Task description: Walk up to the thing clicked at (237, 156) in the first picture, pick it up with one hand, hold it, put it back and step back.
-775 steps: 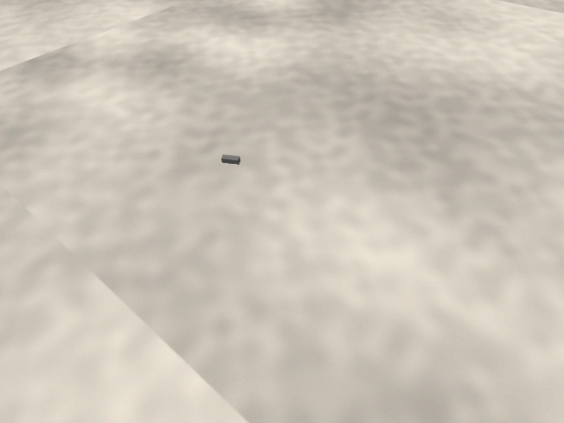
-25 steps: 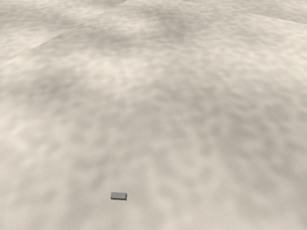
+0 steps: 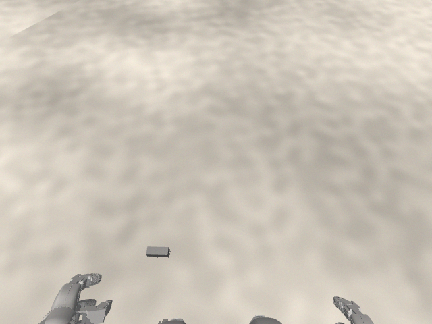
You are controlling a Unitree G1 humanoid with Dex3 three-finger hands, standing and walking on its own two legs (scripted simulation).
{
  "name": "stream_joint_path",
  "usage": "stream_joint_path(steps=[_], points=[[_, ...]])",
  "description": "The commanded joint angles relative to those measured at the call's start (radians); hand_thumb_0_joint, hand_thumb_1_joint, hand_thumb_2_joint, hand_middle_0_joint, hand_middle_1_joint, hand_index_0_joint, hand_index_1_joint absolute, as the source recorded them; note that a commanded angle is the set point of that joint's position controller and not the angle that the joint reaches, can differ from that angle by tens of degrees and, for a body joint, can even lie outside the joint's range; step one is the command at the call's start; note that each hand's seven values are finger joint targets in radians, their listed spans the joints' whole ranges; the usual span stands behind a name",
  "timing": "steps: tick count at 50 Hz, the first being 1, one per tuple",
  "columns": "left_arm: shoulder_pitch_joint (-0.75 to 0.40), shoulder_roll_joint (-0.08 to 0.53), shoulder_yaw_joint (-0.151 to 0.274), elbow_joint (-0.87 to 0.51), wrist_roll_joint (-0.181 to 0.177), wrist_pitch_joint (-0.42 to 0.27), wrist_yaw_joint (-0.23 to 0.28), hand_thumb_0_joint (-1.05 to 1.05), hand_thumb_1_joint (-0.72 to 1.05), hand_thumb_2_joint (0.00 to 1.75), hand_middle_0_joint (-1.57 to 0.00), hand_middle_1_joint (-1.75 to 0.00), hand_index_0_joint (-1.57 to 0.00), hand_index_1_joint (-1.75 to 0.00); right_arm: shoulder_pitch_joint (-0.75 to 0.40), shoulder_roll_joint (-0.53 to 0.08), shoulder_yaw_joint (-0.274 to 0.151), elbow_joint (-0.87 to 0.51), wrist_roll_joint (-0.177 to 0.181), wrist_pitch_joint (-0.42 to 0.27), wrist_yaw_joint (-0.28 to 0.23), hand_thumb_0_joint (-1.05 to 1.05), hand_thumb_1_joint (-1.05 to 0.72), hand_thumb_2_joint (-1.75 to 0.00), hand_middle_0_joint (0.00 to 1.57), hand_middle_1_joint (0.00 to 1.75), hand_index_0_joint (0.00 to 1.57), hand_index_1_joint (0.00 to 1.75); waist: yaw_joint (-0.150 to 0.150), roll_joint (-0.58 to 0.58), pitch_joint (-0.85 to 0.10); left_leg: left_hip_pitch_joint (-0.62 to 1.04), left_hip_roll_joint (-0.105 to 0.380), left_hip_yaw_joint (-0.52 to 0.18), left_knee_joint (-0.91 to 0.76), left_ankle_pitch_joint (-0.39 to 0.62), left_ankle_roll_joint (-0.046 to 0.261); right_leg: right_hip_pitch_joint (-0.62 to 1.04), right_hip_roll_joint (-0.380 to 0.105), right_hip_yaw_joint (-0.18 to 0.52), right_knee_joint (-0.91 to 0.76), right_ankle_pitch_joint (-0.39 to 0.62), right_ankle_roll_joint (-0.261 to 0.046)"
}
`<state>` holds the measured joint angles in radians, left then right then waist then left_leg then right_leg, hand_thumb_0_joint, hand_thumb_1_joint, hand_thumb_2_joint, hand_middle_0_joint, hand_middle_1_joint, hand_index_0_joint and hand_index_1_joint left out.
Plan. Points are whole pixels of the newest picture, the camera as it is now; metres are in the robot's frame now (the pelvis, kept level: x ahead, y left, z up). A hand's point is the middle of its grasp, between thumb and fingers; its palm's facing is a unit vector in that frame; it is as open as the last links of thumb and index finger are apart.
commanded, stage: rise first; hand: left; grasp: from above
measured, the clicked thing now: (157, 251) +0.46 +0.26 -0.74
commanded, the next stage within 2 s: none
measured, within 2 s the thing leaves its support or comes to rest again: neither
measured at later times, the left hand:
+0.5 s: hand out of the picture +0.15 +0.26 -0.20, palm faces -0.14 -0.89 -0.44, open 13.5 cm
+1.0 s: hand (105, 315) +0.17 +0.29 -0.32, palm faces -0.38 -0.69 -0.61, open 13.4 cm
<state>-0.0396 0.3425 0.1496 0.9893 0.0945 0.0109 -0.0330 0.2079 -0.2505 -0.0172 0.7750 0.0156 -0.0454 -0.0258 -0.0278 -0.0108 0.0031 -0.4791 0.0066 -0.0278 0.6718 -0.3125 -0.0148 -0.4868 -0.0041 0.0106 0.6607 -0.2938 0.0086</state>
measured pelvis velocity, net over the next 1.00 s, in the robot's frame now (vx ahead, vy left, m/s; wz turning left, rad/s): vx -0.03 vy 0.01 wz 0.00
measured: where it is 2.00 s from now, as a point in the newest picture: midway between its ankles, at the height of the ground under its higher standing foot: outside the picture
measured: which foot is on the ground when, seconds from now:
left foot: down 0.00-1.00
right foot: down 0.00-1.00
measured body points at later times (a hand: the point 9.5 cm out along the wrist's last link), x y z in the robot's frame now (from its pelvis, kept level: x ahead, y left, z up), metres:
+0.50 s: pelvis +0.01 +0.01 -0.07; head +0.11 +0.03 +0.37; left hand +0.15 +0.31 -0.17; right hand +0.19 -0.24 -0.15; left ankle +0.01 +0.13 -0.72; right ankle +0.02 -0.13 -0.72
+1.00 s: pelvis -0.03 +0.01 -0.18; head +0.13 +0.02 +0.25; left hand +0.19 +0.33 -0.28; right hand +0.18 -0.25 -0.27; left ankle +0.01 +0.13 -0.72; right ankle +0.02 -0.13 -0.72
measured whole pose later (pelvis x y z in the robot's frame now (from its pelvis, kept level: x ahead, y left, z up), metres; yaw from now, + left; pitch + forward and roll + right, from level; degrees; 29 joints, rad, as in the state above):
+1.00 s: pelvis -0.03 +0.01 -0.18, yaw +0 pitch +29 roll -2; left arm 0.06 0.45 0.13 0.56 0.46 0.02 0.00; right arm 0.11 -0.28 -0.03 0.55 -0.01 -0.20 0.01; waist -0.03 0.00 -0.17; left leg -1.45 -0.01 -0.06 1.61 -0.66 -0.01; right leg -1.44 -0.01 -0.01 1.57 -0.63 0.02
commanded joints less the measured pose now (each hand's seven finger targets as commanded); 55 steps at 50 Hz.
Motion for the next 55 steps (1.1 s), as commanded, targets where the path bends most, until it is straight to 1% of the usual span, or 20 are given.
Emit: stream_joint_path(steps=[1,3,7,9,10,11,13,19,23,35,36,40,42,44,45,46,48,51,54,55], points=[[0.058,0.188,0.035,-0.126,0.047,0.091,0.021,0.00,-0.33,0.82,-0.27,-0.87,-0.27,-0.87,-0.042,-0.176,-0.063,-0.192,0.012,-0.036,-0.007,0.00,-0.89,-0.90,0.20,0.30,0.20,0.30,0.043,0.040,-0.197,-0.023,-0.028,0.027,-0.034,0.095,0.010,0.059,0.019,-0.039,-0.043,0.060,-0.029],[0.081,0.160,0.022,-0.171,0.047,0.123,0.022,0.00,-0.42,0.84,-0.27,-0.90,-0.26,-0.91,-0.036,-0.172,-0.063,-0.222,0.014,-0.045,-0.001,0.00,-0.92,-0.90,0.20,0.30,0.20,0.30,0.031,0.012,-0.178,-0.073,-0.017,0.021,-0.002,0.021,0.014,-0.005,0.026,-0.045,-0.002,-0.015,-0.028],[0.064,0.169,0.043,-0.293,0.070,0.131,0.031,0.00,-0.42,0.83,-0.27,-0.90,-0.27,-0.91,-0.010,-0.159,-0.066,-0.262,0.011,-0.074,-0.001,0.00,-0.92,-0.90,0.20,0.30,0.20,0.30,0.015,0.003,-0.224,-0.145,-0.013,0.018,0.092,-0.017,0.021,-0.101,0.027,-0.045,0.092,-0.048,-0.025],[0.068,0.190,0.070,-0.380,0.078,0.112,0.037,0.00,-0.44,0.85,-0.25,-0.92,-0.24,-0.92,-0.001,-0.150,-0.072,-0.273,0.005,-0.094,-0.003,0.00,-0.91,-0.90,0.20,0.30,0.20,0.30,0.018,0.030,-0.287,-0.161,-0.012,0.019,0.149,0.012,0.020,-0.130,0.023,-0.041,0.151,-0.026,-0.026],[0.090,0.181,0.065,-0.427,0.084,0.108,0.040,0.00,-0.45,0.86,-0.24,-0.93,-0.24,-0.94,0.003,-0.144,-0.072,-0.282,0.005,-0.101,-0.007,0.00,-0.92,-0.90,0.20,0.30,0.20,0.30,0.013,0.042,-0.317,-0.160,-0.013,0.026,0.174,0.030,0.023,-0.140,0.019,-0.034,0.171,-0.007,-0.027],[0.121,0.163,0.053,-0.452,0.088,0.107,0.039,0.00,-0.46,0.86,-0.25,-0.92,-0.24,-0.93,0.013,-0.144,-0.073,-0.287,0.005,-0.108,-0.011,0.00,-0.93,-0.91,0.20,0.30,0.20,0.30,0.004,0.040,-0.325,-0.161,-0.011,0.025,0.190,0.049,0.023,-0.153,0.020,-0.033,0.191,0.010,-0.027],[0.161,0.194,0.081,-0.504,0.097,0.114,0.043,0.00,-0.48,0.88,-0.23,-0.93,-0.22,-0.94,0.008,-0.144,-0.076,-0.296,0.000,-0.117,-0.018,0.00,-0.92,-0.91,0.20,0.30,0.20,0.30,0.008,0.064,-0.338,-0.179,-0.009,0.027,0.222,0.064,0.021,-0.179,0.018,-0.030,0.221,0.025,-0.026],[0.273,0.177,0.063,-0.639,0.115,0.158,0.039,0.00,-0.48,0.88,-0.22,-0.93,-0.21,-0.94,0.002,-0.140,-0.073,-0.331,-0.005,-0.130,-0.027,0.00,-0.93,-0.91,0.20,0.30,0.20,0.30,0.002,0.088,-0.374,-0.207,-0.004,0.010,0.275,0.092,0.017,-0.218,0.017,-0.035,0.277,0.044,-0.029],[0.321,0.151,0.045,-0.676,0.122,0.187,0.041,0.00,-0.48,0.86,-0.23,-0.94,-0.23,-0.94,-0.002,-0.137,-0.069,-0.343,-0.008,-0.140,-0.029,0.00,-0.95,-0.91,0.20,0.30,0.20,0.30,-0.013,0.068,-0.382,-0.253,0.000,0.003,0.331,0.134,0.018,-0.258,0.018,-0.043,0.323,0.073,-0.030],[0.435,0.159,0.055,-0.783,0.171,0.183,0.049,0.00,-0.45,0.84,-0.25,-0.90,-0.24,-0.90,-0.015,-0.136,-0.073,-0.386,-0.007,-0.153,0.005,0.00,-0.94,-0.91,0.20,0.30,0.20,0.30,0.021,0.101,-0.466,-0.360,-0.003,-0.016,0.471,0.201,0.015,-0.404,0.024,-0.052,0.494,0.087,-0.038],[0.415,0.166,0.049,-0.797,0.180,0.183,0.049,0.00,-0.45,0.84,-0.25,-0.90,-0.24,-0.90,-0.016,-0.138,-0.074,-0.390,-0.005,-0.152,0.008,0.00,-0.94,-0.91,0.20,0.30,0.20,0.30,0.008,0.099,-0.472,-0.366,-0.003,-0.020,0.480,0.198,0.017,-0.416,0.025,-0.053,0.502,0.087,-0.038],[0.268,0.201,0.049,-0.726,0.244,0.147,0.055,0.00,-0.46,0.85,-0.25,-0.90,-0.24,-0.91,-0.039,-0.148,-0.073,-0.376,-0.004,-0.158,0.015,0.00,-0.94,-0.91,0.20,0.30,0.20,0.30,-0.021,0.085,-0.413,-0.504,-0.006,-0.029,0.548,0.049,0.020,-0.551,0.023,-0.049,0.570,-0.018,-0.040],[0.182,0.228,0.054,-0.650,0.284,0.102,0.053,0.00,-0.46,0.85,-0.24,-0.90,-0.23,-0.91,-0.055,-0.157,-0.077,-0.355,-0.008,-0.167,0.019,0.00,-0.95,-0.91,0.20,0.30,0.20,0.30,-0.026,0.085,-0.387,-0.596,-0.007,-0.034,0.601,-0.047,0.021,-0.646,0.020,-0.043,0.631,-0.094,-0.041],[0.086,0.267,0.070,-0.598,0.328,0.043,0.058,0.00,-0.44,0.84,-0.25,-0.88,-0.25,-0.89,-0.063,-0.166,-0.082,-0.336,-0.012,-0.179,0.023,0.00,-0.94,-0.91,0.20,0.30,0.20,0.30,-0.026,0.087,-0.414,-0.669,-0.012,-0.028,0.661,-0.119,0.023,-0.719,0.016,-0.036,0.688,-0.145,-0.038],[0.063,0.254,0.053,-0.573,0.344,0.011,0.056,0.00,-0.45,0.84,-0.27,-0.87,-0.26,-0.88,-0.060,-0.170,-0.084,-0.332,-0.011,-0.184,0.026,0.00,-0.96,-0.91,0.20,0.30,0.20,0.30,-0.026,0.086,-0.426,-0.693,-0.013,-0.029,0.676,-0.150,0.021,-0.751,0.016,-0.034,0.713,-0.171,-0.038],[0.040,0.258,0.041,-0.569,0.365,-0.020,0.053,0.00,-0.43,0.83,-0.29,-0.86,-0.28,-0.87,-0.062,-0.172,-0.086,-0.325,-0.011,-0.190,0.028,0.00,-0.96,-0.91,0.20,0.30,0.20,0.30,-0.018,0.101,-0.460,-0.710,-0.015,-0.024,0.702,-0.165,0.020,-0.773,0.016,-0.031,0.740,-0.182,-0.037],[-0.027,0.278,0.029,-0.560,0.406,-0.078,0.051,0.00,-0.41,0.83,-0.30,-0.85,-0.29,-0.86,-0.067,-0.186,-0.092,-0.308,-0.013,-0.198,0.029,0.00,-0.96,-0.91,0.20,0.30,0.20,0.30,-0.029,0.112,-0.526,-0.741,-0.015,-0.024,0.757,-0.178,0.019,-0.837,0.018,-0.029,0.798,-0.185,-0.036],[-0.097,0.395,0.094,-0.487,0.475,-0.152,0.072,0.00,-0.41,0.82,-0.33,-0.82,-0.32,-0.84,-0.070,-0.209,-0.092,-0.273,-0.013,-0.199,0.034,0.00,-0.97,-0.92,0.20,0.30,0.20,0.30,0.001,0.141,-0.590,-0.817,-0.018,-0.023,0.845,-0.169,0.016,-0.928,0.017,-0.030,0.897,-0.180,-0.038],[-0.168,0.456,0.124,-0.419,0.550,-0.190,0.103,0.00,-0.39,0.81,-0.34,-0.82,-0.33,-0.84,-0.060,-0.214,-0.094,-0.251,-0.010,-0.182,0.039,0.00,-0.97,-0.92,0.20,0.30,0.20,0.30,0.015,0.129,-0.654,-0.899,-0.027,-0.002,0.939,-0.142,0.021,-0.958,0.016,-0.030,0.958,-0.155,-0.038],[-0.187,0.446,0.115,-0.387,0.570,-0.194,0.112,0.00,-0.37,0.80,-0.34,-0.82,-0.33,-0.83,-0.054,-0.214,-0.096,-0.243,-0.011,-0.175,0.042,0.00,-0.97,-0.92,0.20,0.30,0.20,0.30,0.012,0.110,-0.672,-0.932,-0.031,0.006,0.971,-0.138,0.025,-0.964,0.017,-0.033,0.972,-0.151,-0.036]])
